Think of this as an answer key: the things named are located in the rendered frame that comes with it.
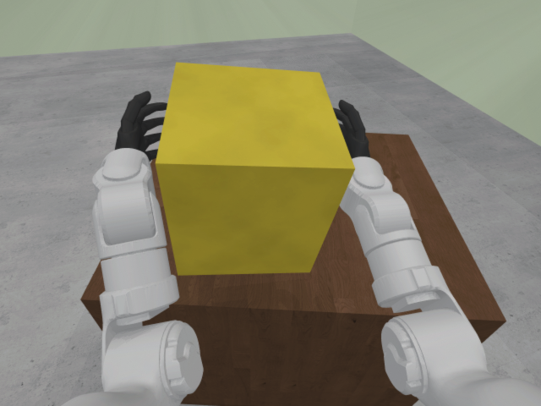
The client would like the robot right forearm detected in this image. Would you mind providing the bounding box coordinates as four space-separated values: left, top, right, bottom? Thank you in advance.
340 156 487 367

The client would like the pedestal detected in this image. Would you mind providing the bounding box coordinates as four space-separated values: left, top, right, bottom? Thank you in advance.
80 133 506 406

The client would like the robot right hand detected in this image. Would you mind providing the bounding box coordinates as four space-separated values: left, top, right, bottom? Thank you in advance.
333 100 371 159

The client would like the left robot upper arm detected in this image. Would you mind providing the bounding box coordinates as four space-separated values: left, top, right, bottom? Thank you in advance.
61 320 204 406

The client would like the robot left hand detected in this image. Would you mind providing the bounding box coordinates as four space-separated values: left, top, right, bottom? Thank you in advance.
115 91 167 161

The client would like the right robot upper arm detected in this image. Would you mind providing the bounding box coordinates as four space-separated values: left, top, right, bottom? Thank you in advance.
381 308 541 406

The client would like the carton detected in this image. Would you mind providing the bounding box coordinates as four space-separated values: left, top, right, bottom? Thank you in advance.
156 63 355 276

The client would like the robot left forearm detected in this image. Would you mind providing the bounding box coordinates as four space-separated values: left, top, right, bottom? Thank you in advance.
92 148 179 390

